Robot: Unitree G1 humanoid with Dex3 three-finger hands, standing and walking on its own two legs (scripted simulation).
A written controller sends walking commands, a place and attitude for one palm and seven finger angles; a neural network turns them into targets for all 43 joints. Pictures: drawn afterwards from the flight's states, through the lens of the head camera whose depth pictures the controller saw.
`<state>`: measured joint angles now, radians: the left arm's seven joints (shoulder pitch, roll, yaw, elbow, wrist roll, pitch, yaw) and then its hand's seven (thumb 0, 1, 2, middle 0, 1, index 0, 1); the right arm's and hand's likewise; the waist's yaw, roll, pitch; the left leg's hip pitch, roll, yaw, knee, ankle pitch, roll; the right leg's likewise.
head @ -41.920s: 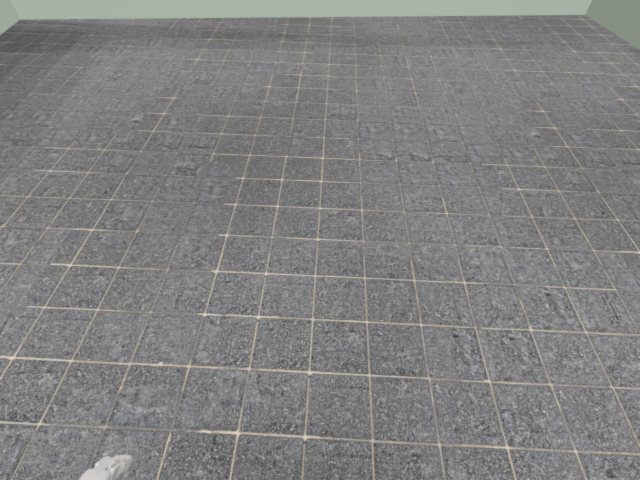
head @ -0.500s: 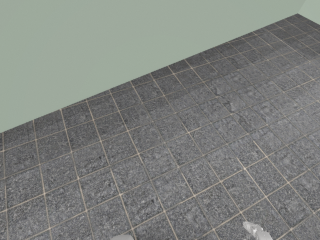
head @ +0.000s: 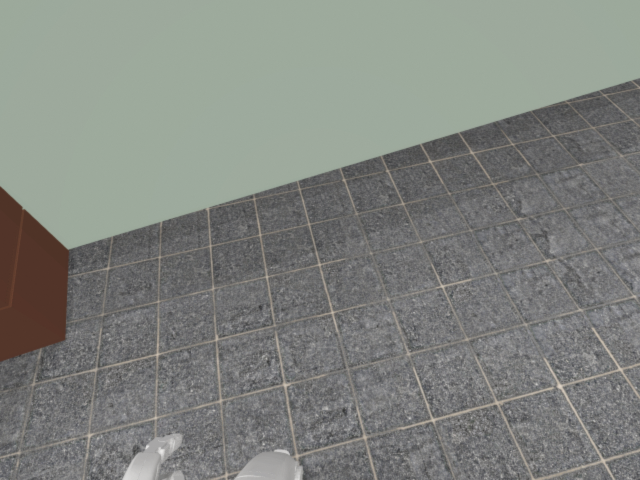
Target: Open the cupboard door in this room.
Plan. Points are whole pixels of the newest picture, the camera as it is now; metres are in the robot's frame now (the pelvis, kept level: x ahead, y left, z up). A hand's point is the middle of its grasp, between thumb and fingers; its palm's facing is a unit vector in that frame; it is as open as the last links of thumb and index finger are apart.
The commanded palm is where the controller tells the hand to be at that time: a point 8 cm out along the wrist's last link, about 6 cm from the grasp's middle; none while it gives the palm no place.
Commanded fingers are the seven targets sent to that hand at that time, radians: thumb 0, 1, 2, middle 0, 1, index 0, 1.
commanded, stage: turn to face it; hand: left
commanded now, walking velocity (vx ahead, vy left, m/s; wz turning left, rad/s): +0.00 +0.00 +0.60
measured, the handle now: out of the picture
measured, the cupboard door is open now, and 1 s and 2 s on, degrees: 43 43 43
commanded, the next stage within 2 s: take the last steps up to it in 1.62 s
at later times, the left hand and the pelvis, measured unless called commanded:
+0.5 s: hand out of the picture +0.02 +0.24 -0.16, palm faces +0.34 -0.90 -0.27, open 7.4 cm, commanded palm none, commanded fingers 0.00 0.90 0.90 -0.20 -0.30 -0.20 -0.30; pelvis +0.01 +0.00 +0.00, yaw +18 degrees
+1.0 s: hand out of the picture -0.01 +0.16 -0.17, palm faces +0.61 -0.77 -0.21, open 7.4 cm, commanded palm none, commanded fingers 0.00 0.90 0.90 -0.20 -0.30 -0.20 -0.30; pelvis +0.05 -0.03 +0.00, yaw +38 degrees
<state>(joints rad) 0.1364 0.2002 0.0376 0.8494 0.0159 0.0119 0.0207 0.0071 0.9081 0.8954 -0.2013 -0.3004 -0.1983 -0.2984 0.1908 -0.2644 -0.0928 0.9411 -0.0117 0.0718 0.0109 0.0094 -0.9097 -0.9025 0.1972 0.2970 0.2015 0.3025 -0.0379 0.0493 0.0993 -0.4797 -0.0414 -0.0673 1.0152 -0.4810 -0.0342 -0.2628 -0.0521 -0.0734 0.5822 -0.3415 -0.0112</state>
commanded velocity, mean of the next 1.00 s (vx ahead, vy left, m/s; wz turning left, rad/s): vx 0.00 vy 0.00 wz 0.60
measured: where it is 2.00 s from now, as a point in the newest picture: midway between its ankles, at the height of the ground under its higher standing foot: outside the picture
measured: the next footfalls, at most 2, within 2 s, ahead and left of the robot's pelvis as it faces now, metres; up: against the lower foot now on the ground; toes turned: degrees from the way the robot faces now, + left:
left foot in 0.30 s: +0.04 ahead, +0.13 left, +0.00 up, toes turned +17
right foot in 0.68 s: +0.11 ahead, -0.13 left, +0.00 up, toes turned +22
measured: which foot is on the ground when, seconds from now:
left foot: up 0.00-0.28, down 0.30-0.68, up 0.70-1.00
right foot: down 0.00-0.30, up 0.32-0.66, down 0.68-1.00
